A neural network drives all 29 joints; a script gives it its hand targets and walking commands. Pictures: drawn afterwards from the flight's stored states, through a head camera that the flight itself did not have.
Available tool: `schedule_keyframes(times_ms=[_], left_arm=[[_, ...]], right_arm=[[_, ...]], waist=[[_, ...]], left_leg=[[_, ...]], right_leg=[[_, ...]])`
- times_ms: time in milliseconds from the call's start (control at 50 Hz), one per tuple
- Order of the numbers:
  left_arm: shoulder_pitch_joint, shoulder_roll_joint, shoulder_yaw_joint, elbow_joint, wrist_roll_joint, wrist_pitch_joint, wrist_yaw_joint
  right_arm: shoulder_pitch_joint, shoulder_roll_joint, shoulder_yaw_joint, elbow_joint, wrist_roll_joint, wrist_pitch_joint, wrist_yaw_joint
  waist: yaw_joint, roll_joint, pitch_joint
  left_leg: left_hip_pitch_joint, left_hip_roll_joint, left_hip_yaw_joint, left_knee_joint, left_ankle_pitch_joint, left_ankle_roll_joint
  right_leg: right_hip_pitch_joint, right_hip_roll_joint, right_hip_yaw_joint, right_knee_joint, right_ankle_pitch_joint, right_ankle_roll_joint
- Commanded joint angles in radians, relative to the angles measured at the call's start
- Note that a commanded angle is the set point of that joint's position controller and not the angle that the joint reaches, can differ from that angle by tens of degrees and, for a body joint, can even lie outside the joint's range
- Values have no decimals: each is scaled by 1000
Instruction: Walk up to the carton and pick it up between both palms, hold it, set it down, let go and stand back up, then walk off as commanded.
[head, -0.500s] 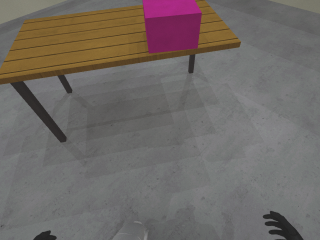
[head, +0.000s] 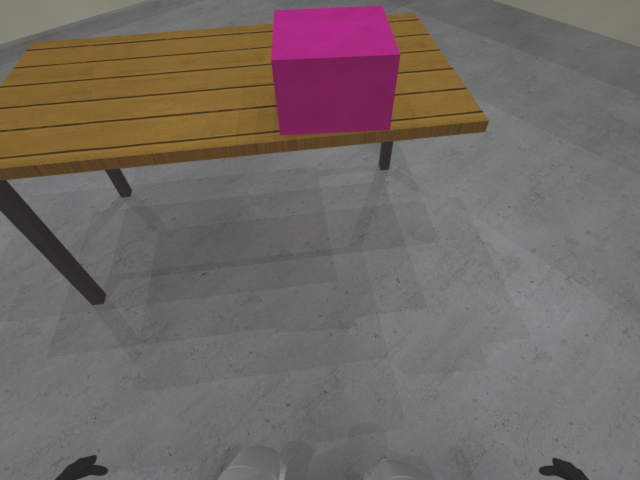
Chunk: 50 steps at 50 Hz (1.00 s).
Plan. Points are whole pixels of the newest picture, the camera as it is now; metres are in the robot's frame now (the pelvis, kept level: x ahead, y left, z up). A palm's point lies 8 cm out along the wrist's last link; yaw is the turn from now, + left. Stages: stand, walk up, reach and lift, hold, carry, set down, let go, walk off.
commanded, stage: walk up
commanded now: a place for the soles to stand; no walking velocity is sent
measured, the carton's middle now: (331, 69) +0.97 +0.01 +0.00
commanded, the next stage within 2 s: none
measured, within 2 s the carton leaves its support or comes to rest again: neither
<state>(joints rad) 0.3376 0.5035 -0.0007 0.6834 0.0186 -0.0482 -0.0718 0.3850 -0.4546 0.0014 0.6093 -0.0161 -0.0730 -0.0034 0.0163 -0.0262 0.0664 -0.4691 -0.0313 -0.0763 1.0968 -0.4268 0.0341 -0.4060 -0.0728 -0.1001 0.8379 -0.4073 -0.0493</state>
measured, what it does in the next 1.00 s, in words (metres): walks ahead: left foot, then right foot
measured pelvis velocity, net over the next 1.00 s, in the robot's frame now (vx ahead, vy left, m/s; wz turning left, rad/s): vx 0.27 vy -0.12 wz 0.05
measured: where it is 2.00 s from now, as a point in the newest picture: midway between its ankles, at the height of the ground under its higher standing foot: (381, 407)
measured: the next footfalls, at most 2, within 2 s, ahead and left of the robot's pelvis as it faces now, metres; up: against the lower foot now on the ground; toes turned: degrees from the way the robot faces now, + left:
left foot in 0.34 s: +0.24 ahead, +0.10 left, +0.00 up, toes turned -2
right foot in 0.62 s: +0.27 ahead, -0.18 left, +0.00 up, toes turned -4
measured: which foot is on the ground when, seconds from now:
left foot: up 0.00-0.32, down 0.34-0.62, up 0.64-1.00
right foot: down 0.00-0.34, up 0.36-0.60, down 0.62-1.00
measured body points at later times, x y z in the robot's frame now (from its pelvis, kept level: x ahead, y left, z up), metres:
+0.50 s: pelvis +0.15 -0.04 +0.00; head +0.17 -0.04 +0.45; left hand +0.24 +0.29 -0.09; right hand +0.23 -0.36 -0.08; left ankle +0.20 +0.10 -0.71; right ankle +0.13 -0.13 -0.66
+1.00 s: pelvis +0.27 -0.12 +0.01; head +0.31 -0.12 +0.46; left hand +0.32 +0.21 -0.07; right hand +0.41 -0.42 -0.07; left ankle +0.33 +0.03 -0.68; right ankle +0.23 -0.18 -0.71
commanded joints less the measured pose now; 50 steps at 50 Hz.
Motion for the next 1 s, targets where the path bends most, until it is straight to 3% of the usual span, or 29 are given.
schedule_keyframes(times_ms=[0,40,60,100,160,200,220,240,280,300,320,340,360,400,440,480,540,560,580,600,620,640,660,700,760,820,840,920,980], left_arm=[[15,214,151,-59,10,-31,33],[85,197,149,-34,6,-32,34],[95,194,143,-44,8,-27,38],[123,194,142,-37,6,-25,41],[129,180,146,-61,7,-9,41],[142,169,143,-58,10,-6,40],[93,181,145,-69,10,-6,35],[59,191,150,-81,13,-2,35],[27,177,130,-93,-3,6,36],[-27,147,119,-120,-6,3,36],[-32,90,90,-136,-2,2,32],[-23,82,97,-159,-3,5,27],[-92,200,111,-149,2,13,33],[-112,205,112,-120,-4,14,24],[8,183,112,-64,7,21,14],[16,159,127,-60,9,25,0],[-40,157,137,-78,18,19,-1],[-5,172,144,-68,22,12,1],[99,188,154,-45,25,2,5],[234,230,174,-1,37,-6,13],[253,329,195,-14,40,-18,20],[110,313,182,-52,25,-20,30],[70,312,185,-66,12,-20,35],[2,239,164,-59,6,-24,37],[102,203,149,-51,4,-25,37],[137,186,142,-50,-3,-15,38],[132,174,142,-50,-1,-10,39],[141,186,149,-69,3,-4,40],[67,194,142,-86,5,11,39]], right_arm=[[44,-255,-103,73,31,-11,-4],[50,-213,-98,64,33,-3,0],[25,-205,-93,50,28,-1,-4],[-27,-181,-84,24,34,4,-7],[-92,-187,-83,-7,17,5,-6],[-129,-146,-71,-19,26,-4,-7],[-123,-144,-71,-27,23,-9,-5],[-84,-150,-74,-5,26,-15,-2],[64,-140,-88,50,22,-26,-8],[204,-175,-108,78,12,-34,-25],[294,-259,-139,97,0,-35,-38],[302,-386,-168,68,6,-31,-51],[241,-384,-162,52,47,-27,-54],[153,-331,-138,24,40,-27,-59],[67,-303,-121,18,23,-33,-54],[65,-302,-124,12,2,-36,-47],[70,-334,-141,6,-2,-36,-42],[51,-339,-147,3,-3,-29,-40],[-11,-317,-131,-28,-1,-23,-41],[-16,-227,-105,-40,-8,-15,-40],[-1,-113,-71,-49,1,-23,-41],[-39,-225,-97,-3,6,-11,-55],[-20,-268,-104,18,17,-14,-42],[46,-258,-104,56,29,-19,-19],[52,-211,-96,55,34,-13,-10],[-7,-203,-93,26,21,-8,-16],[-15,-186,-89,10,21,-5,-19],[-70,-164,-79,-14,24,-9,-20],[11,-137,-80,2,23,-25,-20]], waist=[[24,-49,20],[34,-72,-54],[37,-68,-55],[57,-94,-49],[89,-55,-75],[109,-71,-78],[89,-115,-64],[72,-71,-89],[-18,-47,-142],[-94,2,-194],[-151,115,-207],[-145,289,-226],[-138,103,-132],[-76,22,54],[-5,93,23],[-13,183,-17],[-34,161,-56],[-8,162,-57],[64,125,-84],[135,-54,-93],[161,-348,-107],[116,-150,7],[80,-60,80],[24,-49,102],[41,-73,-20],[71,-93,-36],[77,-124,-41],[107,-86,-78],[46,-94,-110]], left_leg=[[-298,39,30,83,155,-16],[-277,0,17,41,174,-18],[-279,2,33,11,157,-27],[-275,-17,64,-69,149,-22],[-315,-16,126,-205,109,-21],[-304,13,163,-304,125,-10],[-245,35,167,-382,173,-6],[-174,31,174,-414,167,8],[172,-33,207,-550,297,30],[387,-31,114,-562,274,83],[591,83,-139,-541,192,156],[680,374,-739,-682,68,330],[505,437,-837,-753,-116,404],[284,381,-649,-742,-50,339],[140,268,-441,-703,49,254],[99,269,-396,-672,81,244],[102,272,-431,-630,-24,236],[19,266,-407,-594,-117,218],[-157,213,-308,-468,-105,167],[-367,90,-164,-242,-145,109],[-485,-99,14,80,-202,32],[-493,-35,-43,184,-90,16],[-437,1,-28,188,2,1],[-351,60,4,114,117,4],[-270,35,33,44,134,-11],[-277,10,80,-66,112,-16],[-297,12,90,-106,94,-19],[-271,17,150,-267,107,-3],[-33,6,202,-470,173,13]], right_leg=[[255,-214,377,-577,-108,3],[407,-183,257,-487,306,38],[435,-173,226,-445,451,6],[491,-161,154,-415,661,23],[578,-146,146,-384,617,-56],[587,-161,146,-351,601,-64],[531,-163,116,-344,546,-91],[515,-174,117,-313,538,-102],[323,-120,26,-130,658,-66],[163,-81,1,57,651,-46],[-116,-14,13,281,386,-22],[-428,131,39,518,-172,53],[-434,57,204,557,-182,52],[-406,-10,220,488,-117,38],[-245,-34,202,318,-79,34],[-156,-38,155,180,-118,23],[-99,-28,122,56,-65,7],[-3,-18,123,-4,-9,-3],[222,-3,148,-119,16,-23],[447,-19,206,-259,-159,-35],[430,-305,683,-575,-531,-82],[272,-381,742,-668,-626,-46],[219,-350,682,-664,-557,-41],[187,-248,469,-592,-315,-52],[332,-207,289,-463,283,-56],[425,-159,183,-387,577,-65],[475,-150,162,-365,616,-74],[548,-167,177,-317,682,-90],[400,-155,98,-221,575,-108]])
